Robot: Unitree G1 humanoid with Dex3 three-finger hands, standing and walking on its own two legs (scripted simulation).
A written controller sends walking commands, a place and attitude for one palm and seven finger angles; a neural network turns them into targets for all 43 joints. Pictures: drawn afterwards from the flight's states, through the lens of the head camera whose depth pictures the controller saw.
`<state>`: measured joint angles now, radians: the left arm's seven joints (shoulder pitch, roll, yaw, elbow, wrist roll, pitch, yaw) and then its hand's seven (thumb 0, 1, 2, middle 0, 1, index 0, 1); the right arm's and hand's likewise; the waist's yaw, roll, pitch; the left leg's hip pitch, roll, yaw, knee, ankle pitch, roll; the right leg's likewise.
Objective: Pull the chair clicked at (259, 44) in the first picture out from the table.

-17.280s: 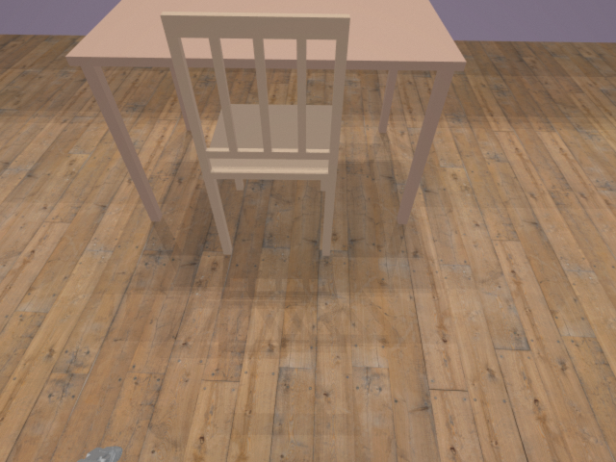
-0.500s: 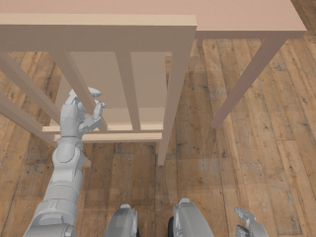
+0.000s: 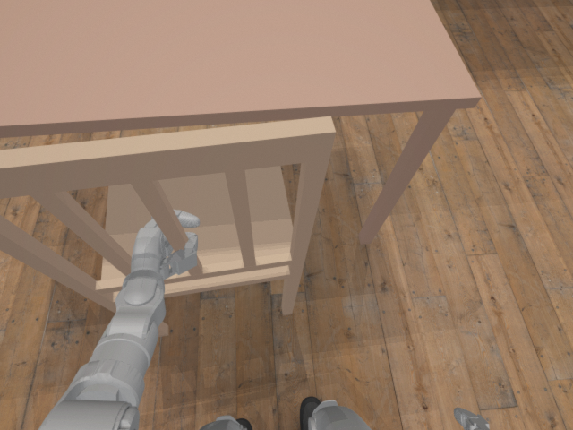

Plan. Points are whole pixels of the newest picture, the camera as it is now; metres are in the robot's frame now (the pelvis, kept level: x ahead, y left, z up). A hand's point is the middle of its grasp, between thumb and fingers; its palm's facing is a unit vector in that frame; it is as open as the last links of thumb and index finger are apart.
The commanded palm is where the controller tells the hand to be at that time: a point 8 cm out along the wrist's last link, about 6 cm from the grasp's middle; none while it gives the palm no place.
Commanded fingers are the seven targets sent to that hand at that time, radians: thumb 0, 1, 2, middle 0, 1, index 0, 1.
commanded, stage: step backward, pulling the chair out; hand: left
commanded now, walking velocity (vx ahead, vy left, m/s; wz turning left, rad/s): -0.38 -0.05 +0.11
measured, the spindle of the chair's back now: (176, 235) +0.40 +0.17 -0.06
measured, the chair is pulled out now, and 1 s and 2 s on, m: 0.06 0.13 0.13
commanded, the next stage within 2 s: none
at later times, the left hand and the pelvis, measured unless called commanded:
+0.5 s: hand (211, 288) +0.32 +0.11 -0.07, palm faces +0.05 -0.99 -0.16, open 5.3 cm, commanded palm +0.30 +0.16 -0.06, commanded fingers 0.00 0.90 0.90 -0.50 -1.45 -0.50 -1.45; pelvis -0.05 -0.02 +0.00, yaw +2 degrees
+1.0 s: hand (211, 296) +0.30 +0.10 -0.07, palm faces +0.04 -0.98 -0.17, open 5.4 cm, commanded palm +0.29 +0.15 -0.06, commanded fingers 0.00 0.90 0.90 -0.50 -1.45 -0.50 -1.45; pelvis -0.06 -0.02 +0.00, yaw +3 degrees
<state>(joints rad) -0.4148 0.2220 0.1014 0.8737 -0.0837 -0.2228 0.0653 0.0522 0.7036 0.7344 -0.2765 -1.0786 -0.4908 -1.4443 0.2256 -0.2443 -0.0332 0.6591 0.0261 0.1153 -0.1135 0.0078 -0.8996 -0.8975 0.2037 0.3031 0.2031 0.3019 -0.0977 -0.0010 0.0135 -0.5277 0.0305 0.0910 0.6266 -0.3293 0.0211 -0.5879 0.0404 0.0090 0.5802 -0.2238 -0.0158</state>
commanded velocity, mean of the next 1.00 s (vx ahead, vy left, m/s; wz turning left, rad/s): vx -0.38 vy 0.00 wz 0.08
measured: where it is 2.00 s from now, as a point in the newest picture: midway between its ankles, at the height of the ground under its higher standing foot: outside the picture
